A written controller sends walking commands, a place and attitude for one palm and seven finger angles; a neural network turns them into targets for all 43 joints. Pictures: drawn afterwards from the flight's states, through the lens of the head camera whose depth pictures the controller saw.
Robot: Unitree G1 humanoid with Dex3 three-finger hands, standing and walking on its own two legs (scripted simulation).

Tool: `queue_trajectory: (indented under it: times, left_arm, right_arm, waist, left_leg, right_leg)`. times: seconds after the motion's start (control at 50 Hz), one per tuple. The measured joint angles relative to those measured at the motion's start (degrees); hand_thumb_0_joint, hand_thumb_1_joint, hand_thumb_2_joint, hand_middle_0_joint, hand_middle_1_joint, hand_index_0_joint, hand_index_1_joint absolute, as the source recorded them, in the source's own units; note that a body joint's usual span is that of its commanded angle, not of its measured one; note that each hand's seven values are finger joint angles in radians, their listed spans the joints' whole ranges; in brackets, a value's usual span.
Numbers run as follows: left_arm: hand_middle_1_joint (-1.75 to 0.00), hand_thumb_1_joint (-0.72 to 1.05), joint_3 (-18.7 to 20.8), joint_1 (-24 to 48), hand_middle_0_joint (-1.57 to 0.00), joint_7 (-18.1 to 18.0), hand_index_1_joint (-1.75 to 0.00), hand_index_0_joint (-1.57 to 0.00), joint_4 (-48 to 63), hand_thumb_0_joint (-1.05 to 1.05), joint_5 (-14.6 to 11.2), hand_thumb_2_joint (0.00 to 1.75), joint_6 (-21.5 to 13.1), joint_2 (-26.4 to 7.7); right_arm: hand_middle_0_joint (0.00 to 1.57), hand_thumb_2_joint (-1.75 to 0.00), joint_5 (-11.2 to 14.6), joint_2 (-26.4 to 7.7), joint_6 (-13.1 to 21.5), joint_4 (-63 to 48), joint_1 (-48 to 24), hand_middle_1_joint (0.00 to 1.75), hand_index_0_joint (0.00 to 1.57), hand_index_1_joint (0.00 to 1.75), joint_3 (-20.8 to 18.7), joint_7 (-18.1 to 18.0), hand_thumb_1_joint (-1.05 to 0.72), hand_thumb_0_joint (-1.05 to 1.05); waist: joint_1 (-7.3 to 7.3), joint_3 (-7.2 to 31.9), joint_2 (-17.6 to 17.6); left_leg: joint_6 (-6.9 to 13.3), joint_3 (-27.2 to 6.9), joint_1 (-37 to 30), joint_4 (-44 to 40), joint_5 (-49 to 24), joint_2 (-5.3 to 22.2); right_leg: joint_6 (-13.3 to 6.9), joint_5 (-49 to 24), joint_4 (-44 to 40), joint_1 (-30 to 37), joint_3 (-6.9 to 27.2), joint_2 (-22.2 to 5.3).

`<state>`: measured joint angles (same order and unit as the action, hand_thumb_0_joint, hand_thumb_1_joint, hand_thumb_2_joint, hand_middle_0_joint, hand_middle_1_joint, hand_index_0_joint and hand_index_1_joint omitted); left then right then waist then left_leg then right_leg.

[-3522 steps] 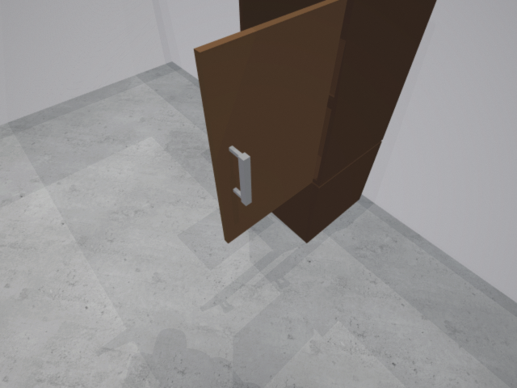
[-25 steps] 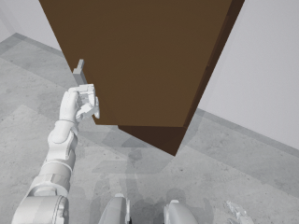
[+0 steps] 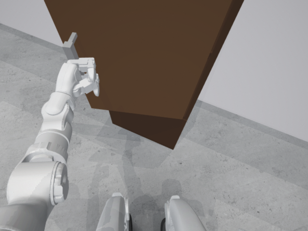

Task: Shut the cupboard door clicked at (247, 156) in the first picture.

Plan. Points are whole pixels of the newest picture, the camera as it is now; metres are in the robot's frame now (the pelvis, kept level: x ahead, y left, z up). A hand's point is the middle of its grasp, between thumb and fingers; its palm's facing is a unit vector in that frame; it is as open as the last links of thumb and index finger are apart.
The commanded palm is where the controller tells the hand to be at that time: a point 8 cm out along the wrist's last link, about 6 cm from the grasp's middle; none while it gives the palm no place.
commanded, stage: push the door shut along its arc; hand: left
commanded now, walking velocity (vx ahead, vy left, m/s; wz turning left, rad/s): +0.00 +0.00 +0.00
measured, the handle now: (79, 63) +0.55 +0.18 +0.06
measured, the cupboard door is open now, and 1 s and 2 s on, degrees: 18 4 0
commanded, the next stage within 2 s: pull the fist back off the door in 1.10 s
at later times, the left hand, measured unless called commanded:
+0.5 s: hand (110, 64) +0.54 +0.10 +0.07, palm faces -0.34 -0.94 -0.01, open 3.1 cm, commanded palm +0.55 +0.14 +0.07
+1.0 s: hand (118, 54) +0.57 +0.08 +0.08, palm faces -0.42 -0.91 -0.03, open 3.2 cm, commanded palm +0.60 +0.08 +0.07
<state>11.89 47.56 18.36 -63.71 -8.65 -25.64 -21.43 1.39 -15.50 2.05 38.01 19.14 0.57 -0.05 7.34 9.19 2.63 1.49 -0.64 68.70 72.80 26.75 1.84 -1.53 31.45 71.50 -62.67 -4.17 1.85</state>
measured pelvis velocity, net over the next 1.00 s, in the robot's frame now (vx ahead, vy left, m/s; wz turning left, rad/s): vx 0.00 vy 0.00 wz -0.04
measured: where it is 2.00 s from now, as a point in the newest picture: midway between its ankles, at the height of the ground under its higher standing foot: outside the picture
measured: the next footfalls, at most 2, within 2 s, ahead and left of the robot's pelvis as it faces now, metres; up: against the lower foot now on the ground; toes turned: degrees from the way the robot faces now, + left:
none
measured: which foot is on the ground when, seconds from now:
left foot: down 0.00-1.00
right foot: down 0.00-1.00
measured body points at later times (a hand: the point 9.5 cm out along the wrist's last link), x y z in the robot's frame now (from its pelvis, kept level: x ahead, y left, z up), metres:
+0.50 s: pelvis +0.00 +0.00 -0.02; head +0.15 +0.03 +0.41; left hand +0.55 +0.15 +0.08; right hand +0.00 -0.26 -0.12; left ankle +0.07 +0.10 -0.62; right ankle +0.02 -0.11 -0.62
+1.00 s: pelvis +0.00 +0.00 -0.03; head +0.18 +0.03 +0.38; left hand +0.59 +0.13 +0.08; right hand -0.02 -0.27 -0.13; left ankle +0.07 +0.10 -0.62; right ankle +0.02 -0.11 -0.62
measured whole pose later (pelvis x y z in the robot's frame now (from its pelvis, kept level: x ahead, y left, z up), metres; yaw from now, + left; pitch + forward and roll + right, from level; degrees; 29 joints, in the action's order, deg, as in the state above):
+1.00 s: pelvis +0.00 +0.00 -0.03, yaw -2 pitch +30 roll -6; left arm 11.1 74.1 25.3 -74.8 -2.9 -13.6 -31.9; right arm -0.8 -15.2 5.5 39.7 21.4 2.5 0.1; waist 14.5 8.1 3.6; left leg 1.5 -2.2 81.5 79.7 28.6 3.4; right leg -1.8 32.4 76.7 -74.7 -5.4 3.5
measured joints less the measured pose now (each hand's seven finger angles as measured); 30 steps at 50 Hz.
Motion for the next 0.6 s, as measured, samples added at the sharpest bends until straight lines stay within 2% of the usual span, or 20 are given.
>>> queue_trajectory:
  times: [0.2,0.44,0.6]
  left_arm:
    - [-1.5,0.9,2.25,6.17,-1.3,1.86,-1.5,-1.3,-3.82,0.02,1.85,0.9,2.06,-3.04]
    - [-1.5,0.9,1.56,12.88,-1.3,4.36,-1.5,-1.3,-6.15,0.02,3.11,0.9,5.12,-5.92]
    - [-1.5,0.9,3.91,17.16,-1.3,4.89,-1.5,-1.3,-7.56,0.02,4.91,0.9,7.1,-7.63]
  right_arm:
    - [0.2,-0.9,-0.34,-0.14,0.15,-0.53,0.9,0.3,0.2,0.3,0.64,0.54,-0.9,0.0]
    - [0.2,-0.9,-0.69,0.14,0.6,0.09,2.13,0.3,0.2,0.3,1.27,0.88,-0.9,0.0]
    - [0.2,-0.9,-1.31,0.07,1.17,-0.76,2.48,0.3,0.2,0.3,1.53,0.99,-0.9,0.0]
  waist:
    - [2.37,-0.07,0.34]
    - [4.16,-0.52,0.77]
    - [6.25,-0.52,1.3]
  left_leg:
    - [0.29,0.14,3.27,1.94,0.55,0.71]
    - [0.39,-0.28,6.63,3.64,1.05,1.1]
    - [0.46,-0.03,8.89,4.85,1.69,1.73]
  right_leg:
    - [0.22,0.01,1.35,-3.23,0.21,0.66]
    - [0.27,0.19,2.43,-6.28,-0.14,1.08]
    - [0.32,0.4,3.37,-8.69,0.19,1.66]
